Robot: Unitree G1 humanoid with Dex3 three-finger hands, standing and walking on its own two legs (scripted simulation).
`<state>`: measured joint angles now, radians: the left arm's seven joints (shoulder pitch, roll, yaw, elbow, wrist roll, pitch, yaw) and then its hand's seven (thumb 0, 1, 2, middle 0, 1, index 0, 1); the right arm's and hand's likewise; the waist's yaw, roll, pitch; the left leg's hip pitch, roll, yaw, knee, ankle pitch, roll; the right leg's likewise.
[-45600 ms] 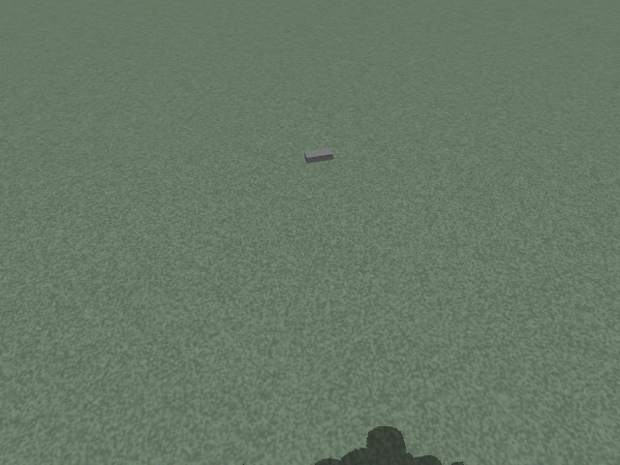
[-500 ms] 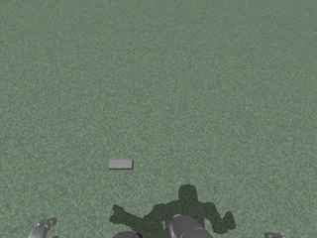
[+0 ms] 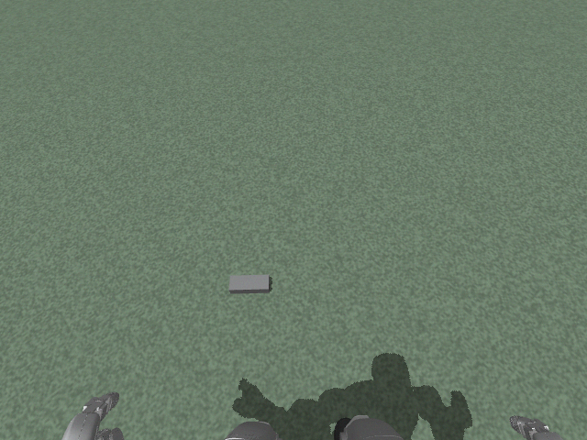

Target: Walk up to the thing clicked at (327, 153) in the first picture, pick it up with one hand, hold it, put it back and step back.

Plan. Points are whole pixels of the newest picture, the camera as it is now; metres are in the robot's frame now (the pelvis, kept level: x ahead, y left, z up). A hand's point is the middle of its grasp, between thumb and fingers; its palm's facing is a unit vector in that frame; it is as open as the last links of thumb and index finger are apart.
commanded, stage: step back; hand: left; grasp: from above
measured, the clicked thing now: (249, 284) +0.63 +0.20 -0.75
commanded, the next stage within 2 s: none
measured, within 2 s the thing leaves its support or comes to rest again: neither
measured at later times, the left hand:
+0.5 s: hand out of the picture -0.08 +0.26 -0.16, palm faces -0.06 -0.91 -0.41, open 7.4 cm
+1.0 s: hand out of the picture -0.20 +0.23 -0.15, palm faces +0.06 -0.93 -0.36, open 7.4 cm
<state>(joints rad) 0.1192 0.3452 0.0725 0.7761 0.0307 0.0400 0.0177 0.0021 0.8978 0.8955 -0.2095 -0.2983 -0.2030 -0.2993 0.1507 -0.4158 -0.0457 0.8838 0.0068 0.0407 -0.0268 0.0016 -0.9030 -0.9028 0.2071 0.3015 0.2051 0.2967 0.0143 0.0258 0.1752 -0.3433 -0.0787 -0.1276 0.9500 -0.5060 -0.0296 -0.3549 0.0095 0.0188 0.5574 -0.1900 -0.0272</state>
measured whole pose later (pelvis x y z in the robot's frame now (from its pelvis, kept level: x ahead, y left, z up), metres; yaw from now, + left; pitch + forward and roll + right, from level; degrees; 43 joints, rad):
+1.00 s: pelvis -0.33 -0.04 -0.01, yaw +3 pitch -4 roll +1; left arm 0.09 0.37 0.07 0.77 0.01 0.08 0.02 0.00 0.90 0.90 -0.21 -0.30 -0.20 -0.30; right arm 0.21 -0.35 -0.03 0.88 -0.03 0.04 -0.01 0.00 -0.90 -0.90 0.21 0.30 0.21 0.30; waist 0.00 -0.06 0.20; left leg -0.26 -0.07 0.00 0.68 -0.36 0.04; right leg -0.48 -0.01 0.00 0.82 -0.39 -0.02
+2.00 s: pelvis -0.44 -0.07 +0.00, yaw +2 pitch -3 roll +0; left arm 0.20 0.34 0.06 0.98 0.04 -0.03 0.00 0.00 0.90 0.90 -0.21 -0.30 -0.20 -0.30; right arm 0.24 -0.39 -0.05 1.01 -0.02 0.01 0.00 0.00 -0.90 -0.90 0.21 0.30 0.20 0.30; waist 0.02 0.04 0.05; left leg -0.35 -0.03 -0.09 0.83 -0.46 0.00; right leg -0.22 0.00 -0.05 0.54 -0.28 -0.03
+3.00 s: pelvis -0.43 -0.05 +0.02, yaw +3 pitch -3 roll +0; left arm 0.11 0.35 0.01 1.15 0.01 -0.01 -0.01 0.00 0.90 0.90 -0.21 -0.30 -0.20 -0.30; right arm 0.10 -0.35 -0.01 1.15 -0.01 -0.01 0.01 0.00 -0.90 -0.90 0.21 0.30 0.20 0.30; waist 0.00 0.01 0.07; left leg -0.14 0.01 -0.02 0.33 -0.13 -0.02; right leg -0.08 -0.02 -0.04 0.32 -0.18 0.01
